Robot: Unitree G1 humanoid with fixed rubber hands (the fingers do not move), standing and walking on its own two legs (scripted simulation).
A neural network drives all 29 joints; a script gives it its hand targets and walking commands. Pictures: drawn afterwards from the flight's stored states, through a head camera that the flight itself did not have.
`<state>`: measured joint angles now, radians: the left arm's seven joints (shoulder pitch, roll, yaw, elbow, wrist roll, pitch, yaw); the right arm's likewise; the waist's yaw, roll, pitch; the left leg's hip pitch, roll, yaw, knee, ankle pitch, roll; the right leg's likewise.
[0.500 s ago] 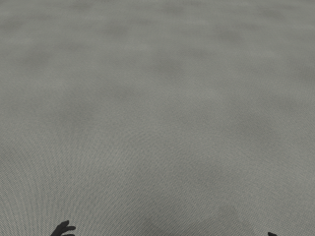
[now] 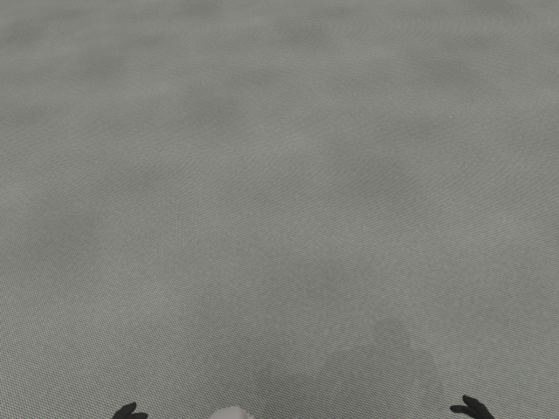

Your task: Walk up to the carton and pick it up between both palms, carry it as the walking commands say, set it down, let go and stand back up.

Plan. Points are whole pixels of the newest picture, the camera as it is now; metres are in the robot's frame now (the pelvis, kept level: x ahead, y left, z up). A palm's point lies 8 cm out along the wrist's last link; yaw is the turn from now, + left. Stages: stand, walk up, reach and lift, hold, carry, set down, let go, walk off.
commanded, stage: walk up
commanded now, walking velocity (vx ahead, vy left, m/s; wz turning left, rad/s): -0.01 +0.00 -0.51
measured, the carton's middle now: out of the picture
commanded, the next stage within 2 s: none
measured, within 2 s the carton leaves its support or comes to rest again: neither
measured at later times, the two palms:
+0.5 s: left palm out of the picture +0.15 +0.29 -0.12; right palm out of the picture +0.00 -0.23 -0.09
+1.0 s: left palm out of the picture +0.14 +0.21 -0.08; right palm out of the picture -0.12 -0.28 -0.12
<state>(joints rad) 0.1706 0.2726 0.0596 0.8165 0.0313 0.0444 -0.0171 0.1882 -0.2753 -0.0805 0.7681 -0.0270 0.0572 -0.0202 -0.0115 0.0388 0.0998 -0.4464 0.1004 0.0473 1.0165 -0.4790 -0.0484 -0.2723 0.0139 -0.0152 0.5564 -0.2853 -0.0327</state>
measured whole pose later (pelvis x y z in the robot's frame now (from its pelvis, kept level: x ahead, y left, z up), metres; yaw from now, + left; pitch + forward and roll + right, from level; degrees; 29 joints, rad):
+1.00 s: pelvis -0.06 +0.00 +0.01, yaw -31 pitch +0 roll +3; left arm 0.20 0.27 0.07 0.86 0.01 0.03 0.00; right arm 0.15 -0.30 -0.08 0.85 -0.02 0.07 -0.01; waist 0.02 0.03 0.10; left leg -0.47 0.09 0.02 1.00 -0.36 -0.07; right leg -0.23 0.04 0.06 0.43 -0.21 -0.06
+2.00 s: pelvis -0.12 -0.06 +0.01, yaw -64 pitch +2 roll +3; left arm 0.49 0.25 0.04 0.92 0.00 -0.05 0.00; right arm 0.10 -0.27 -0.05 0.82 -0.04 0.00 0.05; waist 0.07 0.01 0.03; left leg -0.59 0.10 0.10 1.00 -0.25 -0.08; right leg 0.06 0.06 0.08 0.23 -0.31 -0.11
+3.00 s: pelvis +0.02 -0.60 +0.00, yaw -80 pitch +1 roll +0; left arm 0.37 0.24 0.06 0.95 0.02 -0.06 -0.01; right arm 0.16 -0.23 -0.05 0.92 -0.03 -0.07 0.03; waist 0.05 -0.05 0.03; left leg -0.30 0.04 0.20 0.52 -0.24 0.06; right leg -0.37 -0.05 0.04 1.13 -0.32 -0.03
